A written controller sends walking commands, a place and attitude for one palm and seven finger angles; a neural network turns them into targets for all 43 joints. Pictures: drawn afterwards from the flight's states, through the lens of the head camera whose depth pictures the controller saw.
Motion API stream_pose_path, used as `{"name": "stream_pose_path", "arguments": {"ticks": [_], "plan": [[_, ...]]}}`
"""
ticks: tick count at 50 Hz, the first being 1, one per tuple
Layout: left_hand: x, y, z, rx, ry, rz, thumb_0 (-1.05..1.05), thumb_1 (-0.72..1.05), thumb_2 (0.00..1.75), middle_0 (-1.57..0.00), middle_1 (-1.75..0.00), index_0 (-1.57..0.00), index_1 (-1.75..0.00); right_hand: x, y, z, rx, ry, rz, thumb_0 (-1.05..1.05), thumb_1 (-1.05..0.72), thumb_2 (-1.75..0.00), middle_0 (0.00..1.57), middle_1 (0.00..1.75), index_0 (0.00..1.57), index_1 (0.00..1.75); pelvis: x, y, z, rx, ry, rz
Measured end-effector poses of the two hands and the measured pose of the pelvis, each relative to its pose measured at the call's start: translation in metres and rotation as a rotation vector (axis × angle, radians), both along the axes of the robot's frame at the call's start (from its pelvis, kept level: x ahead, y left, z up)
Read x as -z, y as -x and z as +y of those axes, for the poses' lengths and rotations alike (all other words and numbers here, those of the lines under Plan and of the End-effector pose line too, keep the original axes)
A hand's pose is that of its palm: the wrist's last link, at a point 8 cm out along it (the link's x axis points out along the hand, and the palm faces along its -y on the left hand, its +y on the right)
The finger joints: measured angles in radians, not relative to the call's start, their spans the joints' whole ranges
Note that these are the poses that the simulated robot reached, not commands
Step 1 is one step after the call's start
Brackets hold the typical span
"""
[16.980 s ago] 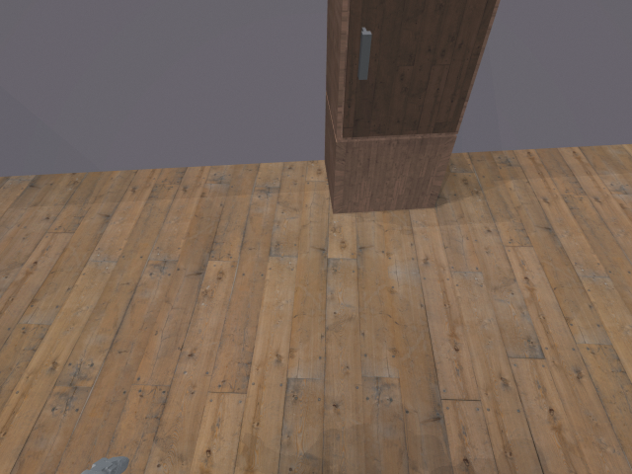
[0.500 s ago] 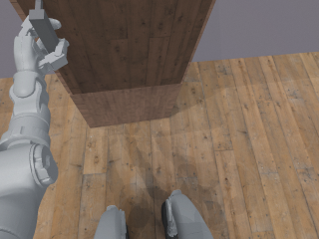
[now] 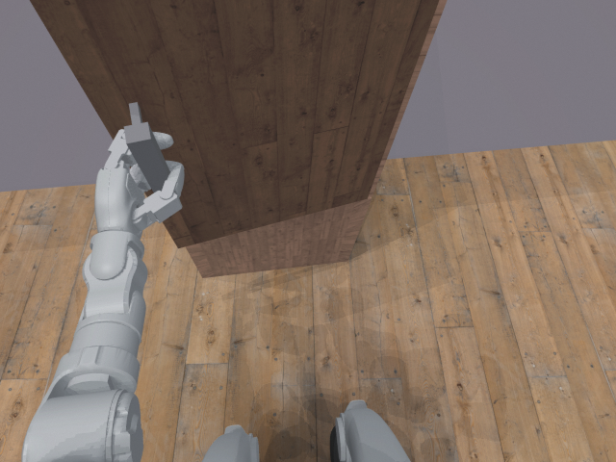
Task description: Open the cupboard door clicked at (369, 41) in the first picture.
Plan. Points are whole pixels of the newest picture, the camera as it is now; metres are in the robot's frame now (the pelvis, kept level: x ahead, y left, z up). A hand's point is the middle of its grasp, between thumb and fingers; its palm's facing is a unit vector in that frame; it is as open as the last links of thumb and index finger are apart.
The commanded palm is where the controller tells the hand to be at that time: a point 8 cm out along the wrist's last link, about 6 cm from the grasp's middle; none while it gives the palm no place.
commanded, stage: pull the door open along its arc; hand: left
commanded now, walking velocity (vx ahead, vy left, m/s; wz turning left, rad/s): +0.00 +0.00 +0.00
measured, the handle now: (153, 156) +0.51 +0.18 +0.05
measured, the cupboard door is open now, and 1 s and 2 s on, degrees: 10 39 40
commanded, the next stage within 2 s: open thumb and fingers to let go in 0.52 s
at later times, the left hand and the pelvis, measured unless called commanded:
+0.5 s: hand (262, 294) +0.31 +0.04 +0.05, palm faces +0.37 -0.93 -0.04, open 6.8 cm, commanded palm +0.23 +0.07 +0.04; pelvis +0.00 -0.04 +0.01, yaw +4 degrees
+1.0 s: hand (273, 298) +0.30 +0.03 +0.05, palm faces +0.46 -0.88 -0.04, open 9.9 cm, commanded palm +0.25 +0.07 +0.04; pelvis -0.02 -0.07 +0.00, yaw +6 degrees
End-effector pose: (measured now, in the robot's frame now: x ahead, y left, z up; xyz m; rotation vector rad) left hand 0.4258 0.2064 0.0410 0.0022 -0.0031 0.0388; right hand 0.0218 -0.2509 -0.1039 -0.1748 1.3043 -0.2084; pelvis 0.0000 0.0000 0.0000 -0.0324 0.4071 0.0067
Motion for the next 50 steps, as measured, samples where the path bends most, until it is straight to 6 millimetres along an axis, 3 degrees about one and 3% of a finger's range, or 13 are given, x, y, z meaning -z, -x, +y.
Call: {"name": "stream_pose_path", "arguments": {"ticks": [14,23,30,40,50], "plan": [[-0.002,0.107,-0.079,-0.366,0.062,-0.001,0.02,0.63,0.76,-0.27,-1.32,-0.31,-1.27,-0.007,-0.130,0.015,-0.229,-0.059,-0.319,0.00,-0.91,-0.89,0.20,0.30,0.20,0.30,-0.005,-0.005,-0.012,-0.034,-0.019,-0.070],[-0.008,0.149,-0.118,-0.363,-0.017,0.035,0.02,0.62,0.73,-0.27,-1.29,-0.29,-1.30,-0.016,-0.173,0.031,-0.298,-0.119,-0.465,0.00,-0.91,-0.89,0.20,0.30,0.20,0.30,-0.006,-0.003,-0.031,-0.056,-0.035,-0.114],[-0.011,0.171,-0.141,-0.305,-0.044,0.067,0.02,0.60,0.69,-0.28,-1.28,-0.31,-1.32,-0.022,-0.181,0.025,-0.300,-0.150,-0.530,0.00,-0.91,-0.89,0.21,0.30,0.20,0.30,-0.008,-0.004,-0.047,-0.066,-0.047,-0.141],[-0.009,0.165,-0.138,-0.438,-0.044,0.040,0.02,0.53,0.74,-0.35,-1.30,-0.35,-1.32,-0.003,-0.163,-0.011,-0.305,-0.091,-0.472,0.01,-0.91,-0.89,0.20,0.30,0.20,0.30,-0.001,0.009,-0.065,-0.083,-0.068,-0.137],[-0.008,0.166,-0.141,-0.445,-0.031,0.015,0.01,0.11,0.56,-0.33,-1.26,-0.34,-1.26,0.009,-0.125,-0.036,-0.260,-0.049,-0.401,0.01,-0.91,-0.89,0.20,0.30,0.20,0.30,0.001,0.021,-0.070,-0.080,-0.077,-0.134]]}}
